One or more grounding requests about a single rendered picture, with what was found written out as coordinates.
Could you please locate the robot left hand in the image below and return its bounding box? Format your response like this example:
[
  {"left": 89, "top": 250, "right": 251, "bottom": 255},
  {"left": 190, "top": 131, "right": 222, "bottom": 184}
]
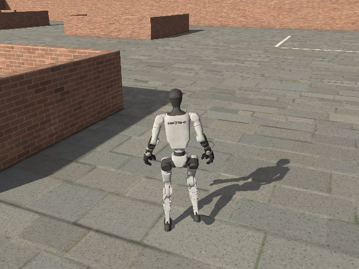
[{"left": 143, "top": 154, "right": 156, "bottom": 166}]

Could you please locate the robot right foot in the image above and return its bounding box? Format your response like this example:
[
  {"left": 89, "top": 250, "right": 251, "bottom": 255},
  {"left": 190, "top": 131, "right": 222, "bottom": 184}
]
[{"left": 191, "top": 212, "right": 201, "bottom": 222}]

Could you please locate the robot right hand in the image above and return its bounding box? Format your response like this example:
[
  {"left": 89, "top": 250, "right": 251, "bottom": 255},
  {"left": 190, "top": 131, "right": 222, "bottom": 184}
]
[{"left": 201, "top": 151, "right": 214, "bottom": 164}]

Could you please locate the right robot forearm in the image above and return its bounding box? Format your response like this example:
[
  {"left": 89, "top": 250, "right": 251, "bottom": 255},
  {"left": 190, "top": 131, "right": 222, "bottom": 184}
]
[{"left": 200, "top": 134, "right": 212, "bottom": 155}]

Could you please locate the left robot forearm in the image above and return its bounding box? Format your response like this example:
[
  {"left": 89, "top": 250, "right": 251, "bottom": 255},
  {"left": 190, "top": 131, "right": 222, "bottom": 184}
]
[{"left": 145, "top": 136, "right": 156, "bottom": 156}]

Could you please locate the robot left upper arm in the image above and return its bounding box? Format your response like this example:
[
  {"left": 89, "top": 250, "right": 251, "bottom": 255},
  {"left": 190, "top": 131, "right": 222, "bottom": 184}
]
[{"left": 150, "top": 114, "right": 165, "bottom": 145}]

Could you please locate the robot head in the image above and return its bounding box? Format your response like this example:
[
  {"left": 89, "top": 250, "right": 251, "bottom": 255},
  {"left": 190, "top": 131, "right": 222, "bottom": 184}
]
[{"left": 167, "top": 89, "right": 186, "bottom": 116}]

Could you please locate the robot right upper arm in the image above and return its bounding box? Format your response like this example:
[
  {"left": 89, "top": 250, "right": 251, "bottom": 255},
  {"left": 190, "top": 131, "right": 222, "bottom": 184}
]
[{"left": 188, "top": 112, "right": 205, "bottom": 143}]

